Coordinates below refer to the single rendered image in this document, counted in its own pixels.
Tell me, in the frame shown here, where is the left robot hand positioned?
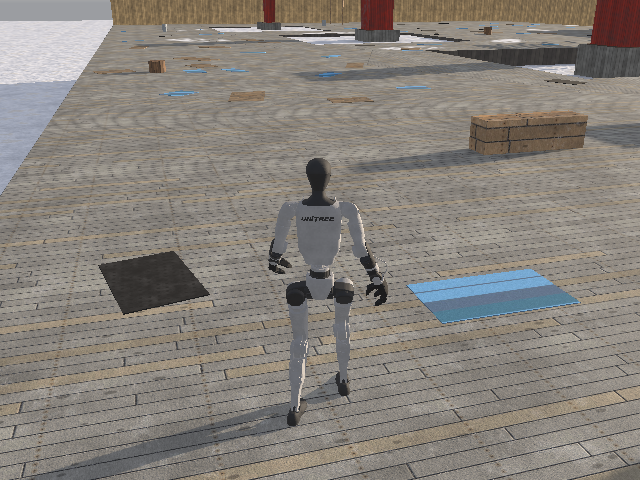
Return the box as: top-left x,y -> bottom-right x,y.
268,258 -> 292,274

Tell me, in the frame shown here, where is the humanoid robot torso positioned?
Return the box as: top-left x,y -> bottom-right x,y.
296,196 -> 343,300

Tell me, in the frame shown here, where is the left robot upper arm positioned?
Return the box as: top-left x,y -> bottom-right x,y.
272,201 -> 299,254

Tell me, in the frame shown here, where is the right robot upper arm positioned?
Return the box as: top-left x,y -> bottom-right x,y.
339,201 -> 368,258

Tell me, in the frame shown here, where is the robot right forearm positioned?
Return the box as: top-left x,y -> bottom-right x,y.
360,242 -> 384,285

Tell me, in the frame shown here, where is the robot left forearm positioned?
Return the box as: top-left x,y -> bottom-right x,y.
268,238 -> 283,266

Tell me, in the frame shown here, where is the right robot foot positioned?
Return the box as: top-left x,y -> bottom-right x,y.
335,372 -> 350,396

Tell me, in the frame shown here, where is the right robot hand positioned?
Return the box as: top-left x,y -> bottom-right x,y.
366,276 -> 388,306

